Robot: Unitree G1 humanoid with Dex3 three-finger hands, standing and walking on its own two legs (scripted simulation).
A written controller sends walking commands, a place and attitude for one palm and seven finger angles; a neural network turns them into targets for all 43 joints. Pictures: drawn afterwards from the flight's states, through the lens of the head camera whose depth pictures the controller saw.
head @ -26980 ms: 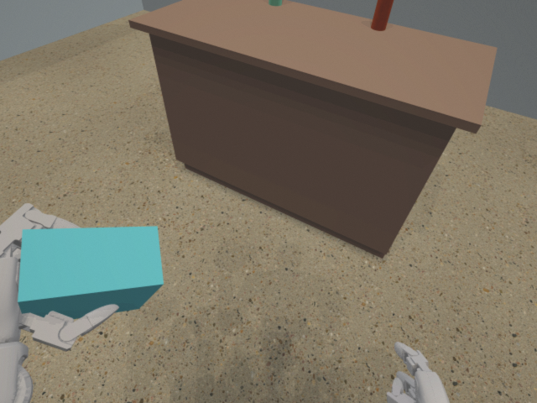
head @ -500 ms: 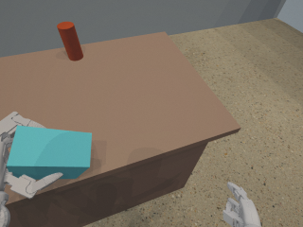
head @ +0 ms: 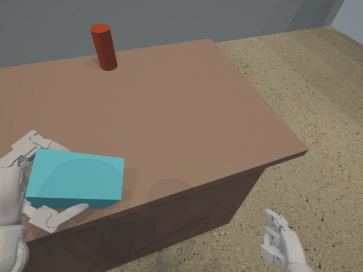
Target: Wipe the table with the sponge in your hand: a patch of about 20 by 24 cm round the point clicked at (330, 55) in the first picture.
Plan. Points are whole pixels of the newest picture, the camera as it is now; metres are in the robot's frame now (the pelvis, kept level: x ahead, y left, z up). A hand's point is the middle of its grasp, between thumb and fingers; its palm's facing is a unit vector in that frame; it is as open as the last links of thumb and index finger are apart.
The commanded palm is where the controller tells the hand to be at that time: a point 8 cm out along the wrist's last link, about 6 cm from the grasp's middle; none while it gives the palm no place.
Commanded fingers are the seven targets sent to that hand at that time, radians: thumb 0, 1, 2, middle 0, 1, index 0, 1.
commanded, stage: come to a stop and stand still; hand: left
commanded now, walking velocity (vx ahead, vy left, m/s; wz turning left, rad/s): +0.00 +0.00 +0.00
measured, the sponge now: (89, 184) +0.23 +0.18 +0.12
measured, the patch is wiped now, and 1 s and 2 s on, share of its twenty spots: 0.00 0.00 0.00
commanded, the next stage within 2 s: look again from close up in 0.44 s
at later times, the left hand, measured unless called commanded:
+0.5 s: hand (10, 193) +0.20 +0.28 +0.15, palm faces +0.39 -0.84 -0.39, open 10.8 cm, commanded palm +0.13 +0.31 +0.18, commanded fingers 0.00 0.10 1.30 -1.20 -1.60 -1.20 -1.60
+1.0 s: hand (35, 176) +0.22 +0.25 +0.16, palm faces +0.38 -0.84 -0.39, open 10.8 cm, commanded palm +0.16 +0.28 +0.18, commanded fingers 0.00 0.10 1.30 -1.20 -1.60 -1.20 -1.60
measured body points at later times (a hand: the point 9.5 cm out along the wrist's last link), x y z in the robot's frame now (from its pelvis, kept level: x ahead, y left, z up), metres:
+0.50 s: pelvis -0.02 +0.03 +0.00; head -0.01 +0.06 +0.45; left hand +0.17 +0.32 +0.17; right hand +0.16 -0.18 -0.06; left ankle +0.05 +0.08 -0.74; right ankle +0.00 -0.13 -0.73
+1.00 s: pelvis +0.01 +0.00 +0.01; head +0.03 +0.03 +0.45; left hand +0.20 +0.30 +0.18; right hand +0.21 -0.22 -0.06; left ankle +0.05 +0.08 -0.74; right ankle +0.00 -0.13 -0.74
